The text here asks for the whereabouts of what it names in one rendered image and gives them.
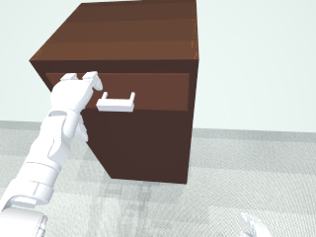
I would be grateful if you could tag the robot left hand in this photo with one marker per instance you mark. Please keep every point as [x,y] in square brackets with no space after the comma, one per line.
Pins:
[74,94]

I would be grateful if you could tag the drawer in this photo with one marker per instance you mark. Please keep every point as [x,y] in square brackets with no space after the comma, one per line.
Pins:
[153,91]

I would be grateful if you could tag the robot left upper arm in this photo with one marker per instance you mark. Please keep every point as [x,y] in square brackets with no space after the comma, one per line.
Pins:
[19,222]

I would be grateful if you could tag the left robot forearm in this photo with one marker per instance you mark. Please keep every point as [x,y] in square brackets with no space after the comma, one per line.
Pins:
[34,183]

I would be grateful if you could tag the handle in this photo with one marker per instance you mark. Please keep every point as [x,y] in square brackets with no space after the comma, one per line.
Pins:
[115,105]

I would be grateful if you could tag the cabinet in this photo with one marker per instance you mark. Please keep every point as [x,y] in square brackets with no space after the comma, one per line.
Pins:
[134,36]

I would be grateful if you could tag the robot right hand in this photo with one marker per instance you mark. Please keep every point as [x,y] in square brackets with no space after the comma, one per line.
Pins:
[259,229]

